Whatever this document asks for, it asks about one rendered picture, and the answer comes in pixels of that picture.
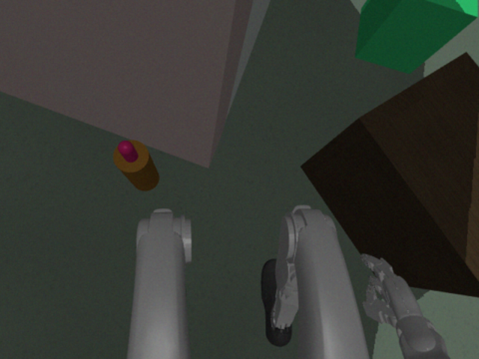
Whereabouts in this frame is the right robot foot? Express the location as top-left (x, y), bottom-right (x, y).
top-left (261, 259), bottom-right (292, 347)

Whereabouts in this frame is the right robot arm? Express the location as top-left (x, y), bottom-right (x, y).
top-left (396, 316), bottom-right (450, 359)

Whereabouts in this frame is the right robot hand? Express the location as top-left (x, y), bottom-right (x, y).
top-left (361, 254), bottom-right (423, 328)

